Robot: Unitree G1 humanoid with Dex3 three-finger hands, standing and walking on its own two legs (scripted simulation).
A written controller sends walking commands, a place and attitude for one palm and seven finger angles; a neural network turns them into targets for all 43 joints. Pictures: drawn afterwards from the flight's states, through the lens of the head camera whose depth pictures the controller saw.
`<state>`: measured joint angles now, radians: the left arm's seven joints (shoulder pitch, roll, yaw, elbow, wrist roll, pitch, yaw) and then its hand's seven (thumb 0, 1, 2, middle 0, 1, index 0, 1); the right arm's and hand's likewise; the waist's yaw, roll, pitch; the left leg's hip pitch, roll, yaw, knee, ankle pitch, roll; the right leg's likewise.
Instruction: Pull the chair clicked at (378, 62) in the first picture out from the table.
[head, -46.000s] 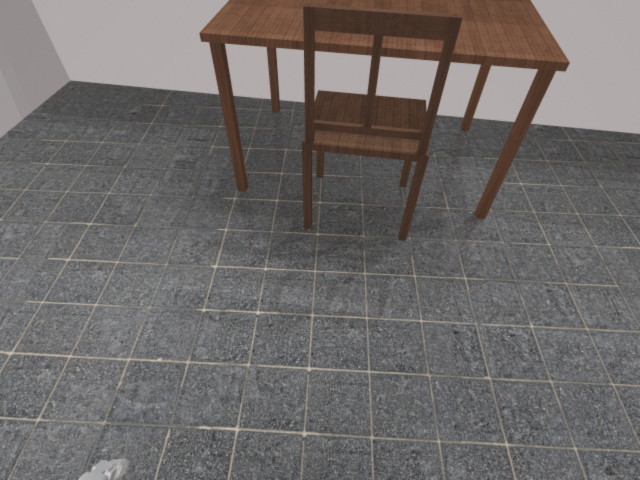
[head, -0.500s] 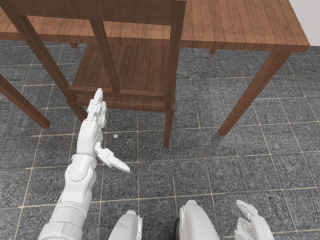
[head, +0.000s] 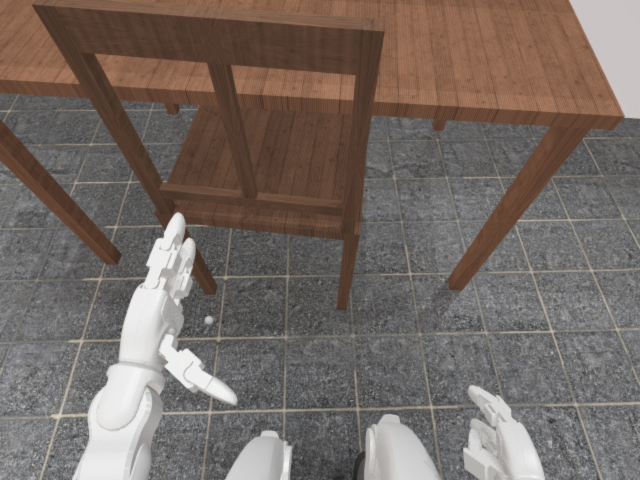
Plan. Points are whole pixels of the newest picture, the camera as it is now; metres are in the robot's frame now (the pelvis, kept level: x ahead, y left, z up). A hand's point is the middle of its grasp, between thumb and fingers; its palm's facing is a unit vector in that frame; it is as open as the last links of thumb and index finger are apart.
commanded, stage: draw the hand back to the body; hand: left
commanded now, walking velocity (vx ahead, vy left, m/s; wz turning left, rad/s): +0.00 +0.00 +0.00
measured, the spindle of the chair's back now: (237, 140) +0.61 +0.16 +0.00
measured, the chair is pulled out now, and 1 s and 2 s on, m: -0.10 -0.10 -0.10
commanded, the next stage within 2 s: step back with the hand held close in 1.38 s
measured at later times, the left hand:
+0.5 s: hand (91, 330) +0.25 +0.21 +0.13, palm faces +0.17 -0.93 -0.33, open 16.1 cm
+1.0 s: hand out of the picture +0.24 +0.28 +0.26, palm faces +0.46 -0.78 -0.43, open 9.4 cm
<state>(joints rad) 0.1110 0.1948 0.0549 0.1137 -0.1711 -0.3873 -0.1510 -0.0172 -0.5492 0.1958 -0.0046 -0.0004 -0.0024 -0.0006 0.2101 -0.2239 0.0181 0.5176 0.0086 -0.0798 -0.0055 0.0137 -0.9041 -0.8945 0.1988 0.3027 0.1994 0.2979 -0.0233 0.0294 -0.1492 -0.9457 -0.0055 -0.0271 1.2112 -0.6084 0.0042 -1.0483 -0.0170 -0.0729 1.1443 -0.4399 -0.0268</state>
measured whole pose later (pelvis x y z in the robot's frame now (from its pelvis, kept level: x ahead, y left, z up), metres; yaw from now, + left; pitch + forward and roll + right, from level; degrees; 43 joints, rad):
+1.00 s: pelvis +0.06 +0.02 +0.10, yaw -1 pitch -3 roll -2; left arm 0.51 0.34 0.33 -0.41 -0.04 -0.09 0.14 0.00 0.58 0.74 -0.17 -0.23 -0.17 -0.24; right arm 0.22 -0.22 0.02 0.63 0.00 -0.14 -0.07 0.02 -0.90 -0.89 0.20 0.30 0.20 0.30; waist 0.06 0.09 -0.03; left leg -0.03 -0.01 0.00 0.43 -0.36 0.03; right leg -0.15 0.00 -0.04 0.42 -0.22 0.01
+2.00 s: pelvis -0.01 +0.02 +0.10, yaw -2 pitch +0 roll +0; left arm 0.58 0.40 0.40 -0.44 -0.03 -0.23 0.15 0.01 0.89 0.89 -0.22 -0.30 -0.21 -0.30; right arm 0.20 -0.22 -0.03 0.62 0.00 -0.05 -0.08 0.02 -0.90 -0.89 0.20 0.30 0.20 0.30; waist 0.00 0.02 0.01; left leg -0.21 -0.02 0.03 0.47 -0.27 0.03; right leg -0.32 -0.02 -0.01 0.43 -0.12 0.01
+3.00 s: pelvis -0.09 +0.00 +0.09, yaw +0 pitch +2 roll -1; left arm 0.53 0.43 0.43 -0.53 -0.01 -0.31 0.14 0.01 0.89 0.89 -0.21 -0.30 -0.21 -0.30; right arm 0.14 -0.19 -0.04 0.67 -0.02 -0.10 -0.06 0.01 -0.90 -0.89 0.20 0.30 0.20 0.30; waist -0.02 -0.01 0.02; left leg -0.46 0.00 -0.04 0.64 -0.27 0.01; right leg -0.43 0.07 0.05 0.53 -0.14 -0.01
